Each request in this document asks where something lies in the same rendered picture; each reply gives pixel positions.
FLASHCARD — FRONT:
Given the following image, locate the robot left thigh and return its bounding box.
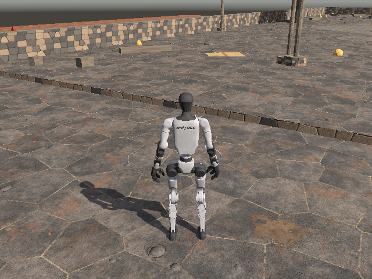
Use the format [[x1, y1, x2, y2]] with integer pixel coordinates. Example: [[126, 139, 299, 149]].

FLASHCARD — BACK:
[[166, 162, 178, 203]]

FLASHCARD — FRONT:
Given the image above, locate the left robot shin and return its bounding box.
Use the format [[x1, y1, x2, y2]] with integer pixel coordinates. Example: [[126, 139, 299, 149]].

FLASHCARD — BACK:
[[169, 194, 177, 233]]

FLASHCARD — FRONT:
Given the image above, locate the left robot hand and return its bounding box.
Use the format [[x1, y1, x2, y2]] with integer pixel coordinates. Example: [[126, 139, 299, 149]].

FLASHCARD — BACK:
[[151, 167, 164, 183]]

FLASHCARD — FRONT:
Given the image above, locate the robot left upper arm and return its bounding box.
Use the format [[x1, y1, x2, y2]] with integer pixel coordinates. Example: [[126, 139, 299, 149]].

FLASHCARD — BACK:
[[159, 117, 174, 150]]

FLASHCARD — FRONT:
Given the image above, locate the robot right upper arm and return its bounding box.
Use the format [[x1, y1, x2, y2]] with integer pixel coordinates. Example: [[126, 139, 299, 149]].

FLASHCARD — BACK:
[[198, 117, 213, 150]]

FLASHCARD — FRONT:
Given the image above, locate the left robot forearm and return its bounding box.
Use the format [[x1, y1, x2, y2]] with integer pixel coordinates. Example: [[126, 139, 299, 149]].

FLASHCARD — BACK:
[[153, 141, 164, 169]]

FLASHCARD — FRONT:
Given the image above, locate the right robot forearm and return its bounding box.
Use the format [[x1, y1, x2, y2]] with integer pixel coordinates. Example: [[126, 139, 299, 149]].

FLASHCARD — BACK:
[[207, 141, 219, 167]]

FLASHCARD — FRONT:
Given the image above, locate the right robot hand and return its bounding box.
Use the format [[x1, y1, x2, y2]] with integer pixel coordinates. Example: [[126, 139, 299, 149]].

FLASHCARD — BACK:
[[206, 165, 220, 180]]

